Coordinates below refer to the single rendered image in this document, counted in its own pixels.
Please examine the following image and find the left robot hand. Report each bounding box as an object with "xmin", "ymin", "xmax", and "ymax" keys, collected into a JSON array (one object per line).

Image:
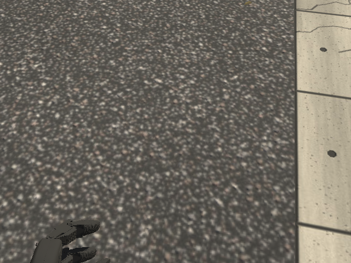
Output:
[{"xmin": 30, "ymin": 219, "xmax": 110, "ymax": 263}]

